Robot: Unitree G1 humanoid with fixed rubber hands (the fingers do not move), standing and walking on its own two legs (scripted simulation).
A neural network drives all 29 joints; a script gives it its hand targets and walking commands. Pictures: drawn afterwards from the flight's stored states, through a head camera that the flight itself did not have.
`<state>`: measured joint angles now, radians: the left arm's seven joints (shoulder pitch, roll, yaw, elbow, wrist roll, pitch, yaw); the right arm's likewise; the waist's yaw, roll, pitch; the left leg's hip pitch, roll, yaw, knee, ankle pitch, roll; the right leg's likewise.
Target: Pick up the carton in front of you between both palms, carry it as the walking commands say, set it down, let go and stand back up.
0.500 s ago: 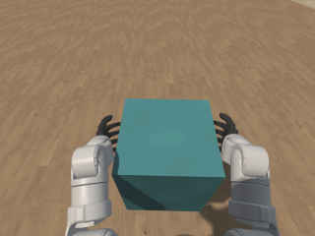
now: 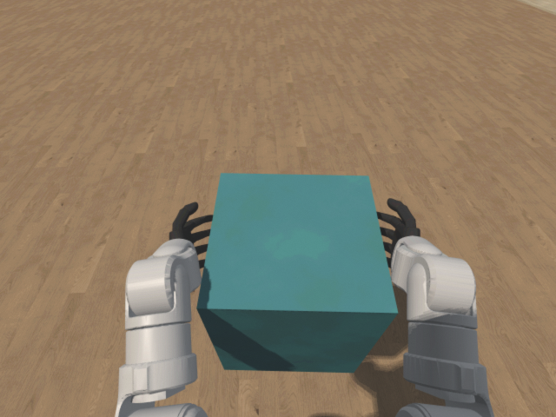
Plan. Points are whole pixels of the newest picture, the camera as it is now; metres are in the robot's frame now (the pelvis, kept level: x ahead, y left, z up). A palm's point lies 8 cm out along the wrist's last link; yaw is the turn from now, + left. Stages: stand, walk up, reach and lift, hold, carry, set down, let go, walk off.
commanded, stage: carry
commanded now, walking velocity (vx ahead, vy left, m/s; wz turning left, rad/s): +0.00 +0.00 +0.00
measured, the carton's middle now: (291, 279) +0.33 +0.00 +0.05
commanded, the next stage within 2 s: none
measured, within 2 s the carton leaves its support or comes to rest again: neither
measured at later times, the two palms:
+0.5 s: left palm (197, 209) +0.38 +0.14 +0.16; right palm (408, 206) +0.38 -0.17 +0.15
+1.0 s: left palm (203, 102) +0.67 +0.17 +0.18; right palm (354, 107) +0.62 -0.13 +0.18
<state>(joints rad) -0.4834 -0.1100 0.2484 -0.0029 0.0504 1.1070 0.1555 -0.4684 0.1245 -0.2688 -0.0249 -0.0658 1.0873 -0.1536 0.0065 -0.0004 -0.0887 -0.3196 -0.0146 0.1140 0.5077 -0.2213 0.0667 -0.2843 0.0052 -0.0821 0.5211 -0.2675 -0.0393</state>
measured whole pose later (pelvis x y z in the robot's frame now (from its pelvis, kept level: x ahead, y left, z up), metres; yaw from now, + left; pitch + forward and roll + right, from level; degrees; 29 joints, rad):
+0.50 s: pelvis +0.05 -0.02 -0.01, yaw -1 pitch +5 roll +0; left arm -0.54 -0.09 0.23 -0.04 0.01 1.16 0.18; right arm -0.50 0.08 -0.25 -0.10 -0.01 1.16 -0.19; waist 0.04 0.00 -0.18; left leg -0.42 0.02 0.09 0.80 -0.40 0.08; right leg -0.28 0.03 -0.09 0.56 -0.37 -0.07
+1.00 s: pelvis +0.31 +0.08 +0.06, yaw -1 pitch +4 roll +0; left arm -0.51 -0.14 0.30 -0.19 0.02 1.14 0.17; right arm -0.50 0.09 -0.23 -0.17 0.04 1.11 -0.21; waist -0.15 -0.02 0.00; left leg -0.57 -0.04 0.13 0.93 -0.43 0.11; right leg -0.61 0.04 0.10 1.64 -0.32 -0.06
